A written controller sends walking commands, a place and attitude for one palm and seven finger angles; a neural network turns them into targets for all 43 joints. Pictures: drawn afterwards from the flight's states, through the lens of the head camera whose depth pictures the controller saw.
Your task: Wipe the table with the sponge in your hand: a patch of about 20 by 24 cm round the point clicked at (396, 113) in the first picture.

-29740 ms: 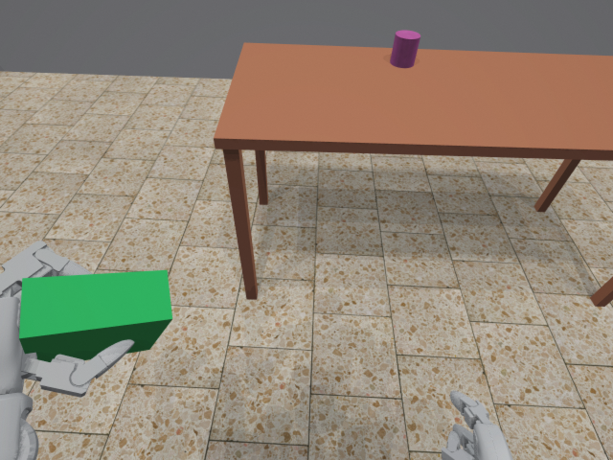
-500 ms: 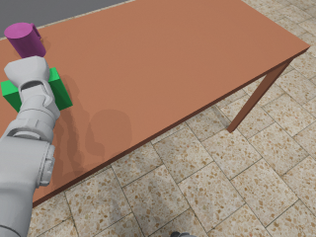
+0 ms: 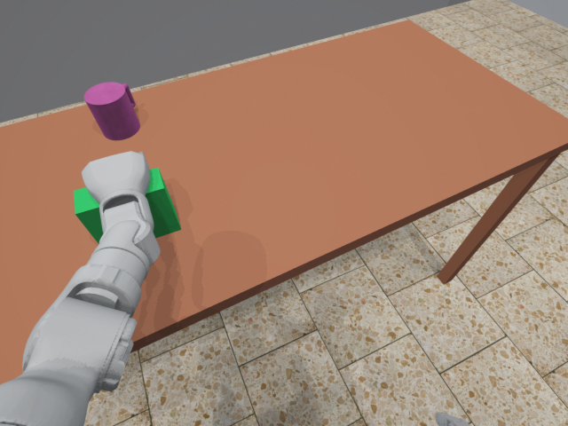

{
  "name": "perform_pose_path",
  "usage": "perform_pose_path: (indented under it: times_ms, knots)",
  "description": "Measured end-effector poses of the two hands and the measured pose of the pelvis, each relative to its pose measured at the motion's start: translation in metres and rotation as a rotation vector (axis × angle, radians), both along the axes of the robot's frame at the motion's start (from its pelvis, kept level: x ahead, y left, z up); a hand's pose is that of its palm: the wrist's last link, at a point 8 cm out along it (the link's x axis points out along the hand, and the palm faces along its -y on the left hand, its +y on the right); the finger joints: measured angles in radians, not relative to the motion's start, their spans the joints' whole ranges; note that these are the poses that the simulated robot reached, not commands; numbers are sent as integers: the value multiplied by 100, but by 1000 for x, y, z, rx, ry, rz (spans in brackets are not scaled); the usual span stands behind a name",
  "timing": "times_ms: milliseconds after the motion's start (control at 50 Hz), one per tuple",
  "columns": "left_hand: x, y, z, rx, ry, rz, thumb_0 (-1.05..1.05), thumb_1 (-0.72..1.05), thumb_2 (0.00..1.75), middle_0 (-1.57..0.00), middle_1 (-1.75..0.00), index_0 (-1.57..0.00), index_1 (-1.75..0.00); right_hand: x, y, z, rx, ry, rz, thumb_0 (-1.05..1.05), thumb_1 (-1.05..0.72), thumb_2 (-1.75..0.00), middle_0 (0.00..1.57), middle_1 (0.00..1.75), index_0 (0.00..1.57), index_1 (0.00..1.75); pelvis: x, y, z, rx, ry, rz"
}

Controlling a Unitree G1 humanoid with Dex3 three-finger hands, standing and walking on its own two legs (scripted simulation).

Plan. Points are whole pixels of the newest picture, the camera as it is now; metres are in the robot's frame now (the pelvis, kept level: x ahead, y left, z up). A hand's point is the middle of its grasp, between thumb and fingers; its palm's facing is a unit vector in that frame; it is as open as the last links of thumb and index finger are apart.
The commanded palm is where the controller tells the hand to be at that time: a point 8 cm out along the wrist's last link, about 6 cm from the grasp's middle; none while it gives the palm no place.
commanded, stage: wipe back along the third lane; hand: left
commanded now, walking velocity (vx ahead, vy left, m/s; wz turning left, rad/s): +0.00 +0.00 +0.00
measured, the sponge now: (135, 218) +0.43 +0.27 +0.01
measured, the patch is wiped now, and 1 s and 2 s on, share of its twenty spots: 1.00 1.00 1.00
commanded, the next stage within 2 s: slide back across to the middle lane in 0.90 s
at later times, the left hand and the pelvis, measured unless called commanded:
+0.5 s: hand (139, 223) +0.39 +0.24 +0.05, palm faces -0.04 +0.02 -1.00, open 9.4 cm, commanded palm +0.35 +0.21 +0.09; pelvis -0.01 -0.01 +0.00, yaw +0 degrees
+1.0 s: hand (148, 245) +0.35 +0.21 +0.05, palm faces +0.00 -0.01 -1.00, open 9.3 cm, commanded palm +0.31 +0.20 +0.09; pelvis -0.01 -0.01 +0.01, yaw +0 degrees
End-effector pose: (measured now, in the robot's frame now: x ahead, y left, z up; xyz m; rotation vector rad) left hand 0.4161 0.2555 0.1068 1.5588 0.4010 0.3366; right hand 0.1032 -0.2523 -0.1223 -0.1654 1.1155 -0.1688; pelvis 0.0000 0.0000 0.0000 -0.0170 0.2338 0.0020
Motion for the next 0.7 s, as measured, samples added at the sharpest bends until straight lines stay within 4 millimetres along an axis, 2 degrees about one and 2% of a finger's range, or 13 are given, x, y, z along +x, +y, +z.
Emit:
perform_pose_path:
  times_ms: [160,540,700]
  knots:
    - [-19,-7,0,1,-9,0,-2,-45,111,-77,-145,-77,-149,16,3,4,5,-38,18,1,-91,-90,20,30,20,30,-2,-2,2,4,-31,5]
    - [-46,-29,0,12,-11,-9,-2,-45,110,-77,-145,-78,-149,8,6,0,30,-42,22,1,-91,-90,20,30,20,30,-12,-7,4,16,-77,4]
    - [-61,-39,0,1,-35,-6,-1,-45,110,-77,-145,-78,-149,21,7,3,45,-80,31,1,-91,-90,20,30,20,30,-13,-9,4,18,-97,-2]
